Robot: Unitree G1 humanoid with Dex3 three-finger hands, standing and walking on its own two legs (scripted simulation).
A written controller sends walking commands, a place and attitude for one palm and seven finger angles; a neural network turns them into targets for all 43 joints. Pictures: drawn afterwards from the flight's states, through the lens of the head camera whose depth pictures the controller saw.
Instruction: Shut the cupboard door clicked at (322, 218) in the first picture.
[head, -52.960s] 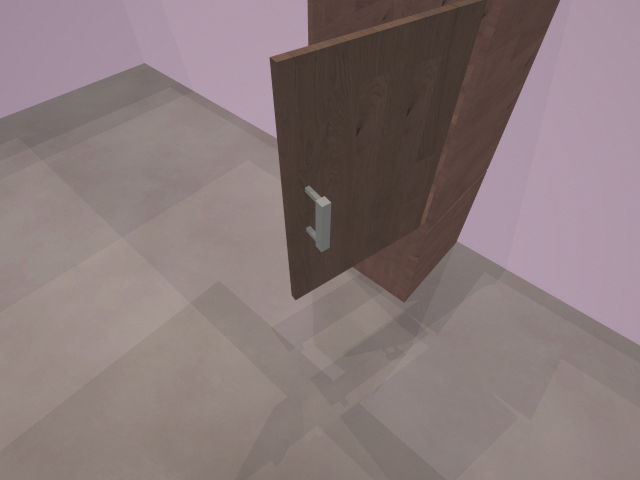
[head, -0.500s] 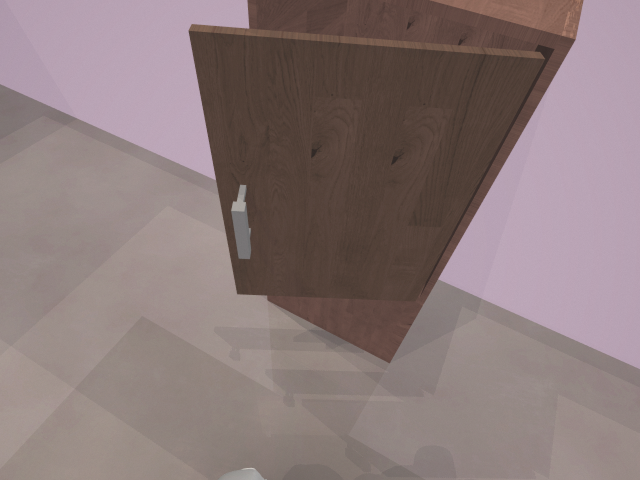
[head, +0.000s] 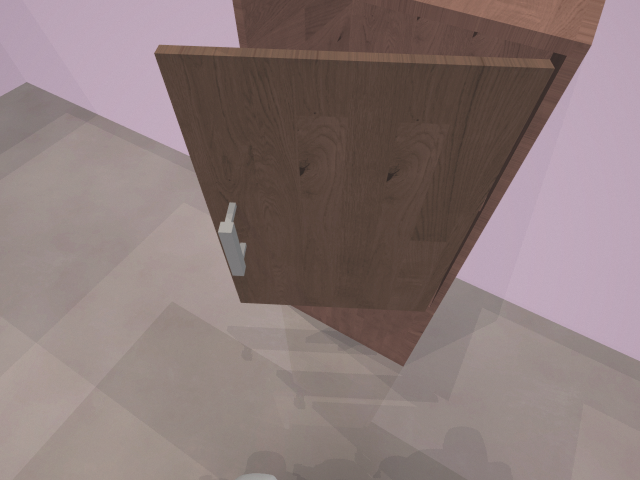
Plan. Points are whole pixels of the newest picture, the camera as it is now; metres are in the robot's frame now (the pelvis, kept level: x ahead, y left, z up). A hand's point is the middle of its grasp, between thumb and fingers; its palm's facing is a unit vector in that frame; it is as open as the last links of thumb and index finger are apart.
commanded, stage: come to a stop and stand still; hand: left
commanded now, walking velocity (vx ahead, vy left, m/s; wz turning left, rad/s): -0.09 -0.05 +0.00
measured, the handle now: (235, 240) +0.46 +0.18 -0.05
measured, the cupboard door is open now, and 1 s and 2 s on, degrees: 27 27 27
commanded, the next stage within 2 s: look again from close up in 1.02 s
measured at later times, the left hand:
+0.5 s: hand out of the picture +0.00 +0.16 -0.17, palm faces +0.01 -0.98 -0.22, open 7.4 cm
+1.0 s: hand out of the picture -0.03 +0.11 -0.17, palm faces +0.05 -0.99 -0.15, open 7.4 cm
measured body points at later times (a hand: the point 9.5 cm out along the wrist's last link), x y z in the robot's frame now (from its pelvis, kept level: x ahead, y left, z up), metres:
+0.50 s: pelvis -0.03 -0.02 +0.00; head +0.00 -0.03 +0.45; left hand +0.00 +0.21 -0.15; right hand +0.00 -0.25 -0.16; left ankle -0.02 +0.12 -0.74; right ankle -0.07 -0.12 -0.74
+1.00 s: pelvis -0.02 -0.04 +0.00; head +0.00 -0.04 +0.45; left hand -0.03 +0.16 -0.16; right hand -0.05 -0.25 -0.16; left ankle -0.02 +0.12 -0.74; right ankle -0.07 -0.12 -0.74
